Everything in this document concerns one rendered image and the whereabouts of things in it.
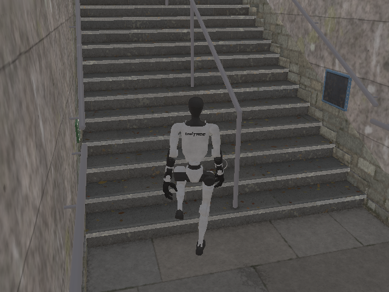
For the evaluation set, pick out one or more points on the stairs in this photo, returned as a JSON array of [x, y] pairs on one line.
[[157, 208]]

